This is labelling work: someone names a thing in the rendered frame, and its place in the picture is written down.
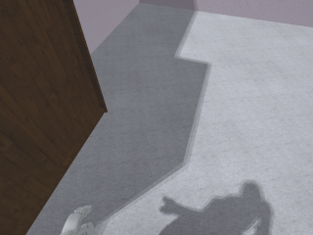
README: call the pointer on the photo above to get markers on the wardrobe door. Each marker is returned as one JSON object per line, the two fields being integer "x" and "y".
{"x": 45, "y": 89}
{"x": 27, "y": 178}

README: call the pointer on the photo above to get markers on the left robot hand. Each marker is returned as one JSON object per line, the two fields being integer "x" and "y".
{"x": 73, "y": 222}

